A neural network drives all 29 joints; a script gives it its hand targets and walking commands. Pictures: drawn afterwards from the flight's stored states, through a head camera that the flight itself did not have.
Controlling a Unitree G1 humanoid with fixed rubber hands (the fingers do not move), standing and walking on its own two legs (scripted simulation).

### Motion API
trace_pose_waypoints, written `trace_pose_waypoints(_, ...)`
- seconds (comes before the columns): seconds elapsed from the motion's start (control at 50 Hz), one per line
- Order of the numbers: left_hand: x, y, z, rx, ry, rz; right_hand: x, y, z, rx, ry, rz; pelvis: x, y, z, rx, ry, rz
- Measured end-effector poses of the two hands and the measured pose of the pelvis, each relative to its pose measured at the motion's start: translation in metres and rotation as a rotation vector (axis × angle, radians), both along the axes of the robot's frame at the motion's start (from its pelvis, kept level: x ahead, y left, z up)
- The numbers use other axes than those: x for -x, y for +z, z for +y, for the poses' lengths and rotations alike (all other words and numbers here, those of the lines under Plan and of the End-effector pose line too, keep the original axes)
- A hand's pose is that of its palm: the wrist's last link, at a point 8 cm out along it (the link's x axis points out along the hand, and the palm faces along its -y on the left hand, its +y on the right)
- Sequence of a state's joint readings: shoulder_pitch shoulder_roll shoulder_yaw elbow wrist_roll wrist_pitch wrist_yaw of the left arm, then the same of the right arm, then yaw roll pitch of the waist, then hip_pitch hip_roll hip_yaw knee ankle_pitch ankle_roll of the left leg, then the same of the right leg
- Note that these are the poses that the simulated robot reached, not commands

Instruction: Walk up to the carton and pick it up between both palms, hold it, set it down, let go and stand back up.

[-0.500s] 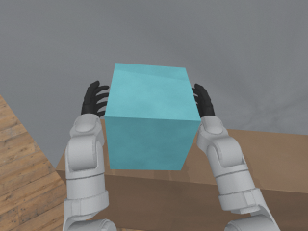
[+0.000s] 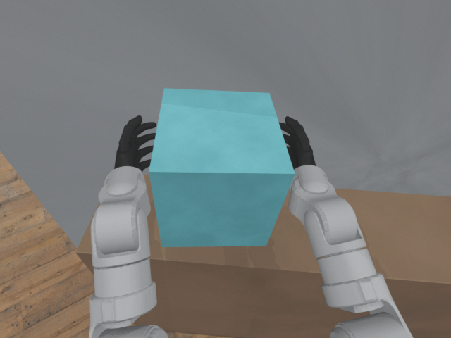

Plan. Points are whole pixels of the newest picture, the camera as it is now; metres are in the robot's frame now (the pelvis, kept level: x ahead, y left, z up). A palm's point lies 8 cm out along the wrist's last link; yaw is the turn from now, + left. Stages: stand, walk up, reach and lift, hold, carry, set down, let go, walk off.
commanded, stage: hold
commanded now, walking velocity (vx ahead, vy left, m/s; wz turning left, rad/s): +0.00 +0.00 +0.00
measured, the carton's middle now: (216, 168) +0.36 +0.02 +0.13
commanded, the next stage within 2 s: none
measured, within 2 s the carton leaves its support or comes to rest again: neither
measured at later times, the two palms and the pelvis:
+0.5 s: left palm (136, 167) +0.33 +0.14 +0.17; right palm (308, 170) +0.34 -0.13 +0.15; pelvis -0.01 +0.00 +0.00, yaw +0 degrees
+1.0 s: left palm (136, 174) +0.32 +0.14 +0.17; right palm (315, 175) +0.32 -0.13 +0.16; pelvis -0.03 -0.02 -0.01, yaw +3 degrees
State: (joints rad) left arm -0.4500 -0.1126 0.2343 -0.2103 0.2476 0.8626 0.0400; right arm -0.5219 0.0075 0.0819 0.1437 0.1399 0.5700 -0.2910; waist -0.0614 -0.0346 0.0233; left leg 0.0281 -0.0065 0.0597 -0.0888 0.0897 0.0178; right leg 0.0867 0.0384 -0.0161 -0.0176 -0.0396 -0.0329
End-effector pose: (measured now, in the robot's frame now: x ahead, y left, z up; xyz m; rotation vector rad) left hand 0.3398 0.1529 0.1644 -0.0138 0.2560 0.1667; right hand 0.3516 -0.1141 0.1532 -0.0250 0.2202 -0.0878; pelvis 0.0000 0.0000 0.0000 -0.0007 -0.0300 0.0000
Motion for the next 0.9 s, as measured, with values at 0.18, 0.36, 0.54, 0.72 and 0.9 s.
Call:
trace_pose_waypoints(0.18,0.002,0.003,-0.003,-0.009,-0.006,0.012,0.005,-0.004,-0.003,-0.016,-0.008,0.011,-0.001,0.0,0.001,-0.002,0.003,-0.028)
trace_pose_waypoints(0.36,0.005,0.004,-0.009,-0.016,-0.006,0.014,0.009,-0.007,-0.009,-0.017,-0.008,0.013,0.004,0.0,-0.001,-0.001,0.001,-0.044)
trace_pose_waypoints(0.54,0.011,0.013,-0.013,-0.027,-0.017,-0.051,0.014,0.004,-0.013,-0.043,-0.021,-0.052,0.007,0.0,-0.007,-0.003,0.034,-0.036)
trace_pose_waypoints(0.72,0.028,0.024,-0.018,-0.039,-0.066,-0.104,0.041,0.013,-0.018,-0.055,-0.066,-0.108,0.015,-0.004,-0.012,-0.002,0.045,-0.128)
trace_pose_waypoints(0.9,0.027,0.009,-0.015,-0.059,-0.058,-0.071,0.037,0.006,-0.016,-0.024,-0.053,-0.079,0.031,-0.006,-0.017,0.005,0.054,-0.128)
